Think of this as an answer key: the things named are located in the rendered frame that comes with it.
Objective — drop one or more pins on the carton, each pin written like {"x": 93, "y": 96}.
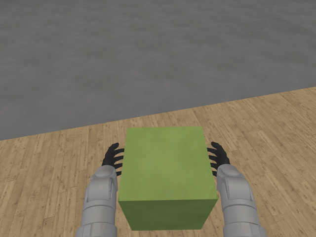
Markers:
{"x": 166, "y": 179}

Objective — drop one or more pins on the robot right forearm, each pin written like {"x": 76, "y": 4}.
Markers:
{"x": 238, "y": 204}

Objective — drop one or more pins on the robot right hand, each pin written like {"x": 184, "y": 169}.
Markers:
{"x": 221, "y": 156}

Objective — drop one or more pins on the robot left forearm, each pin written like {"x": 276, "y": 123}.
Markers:
{"x": 99, "y": 206}

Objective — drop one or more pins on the robot left hand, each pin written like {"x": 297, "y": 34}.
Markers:
{"x": 110, "y": 159}

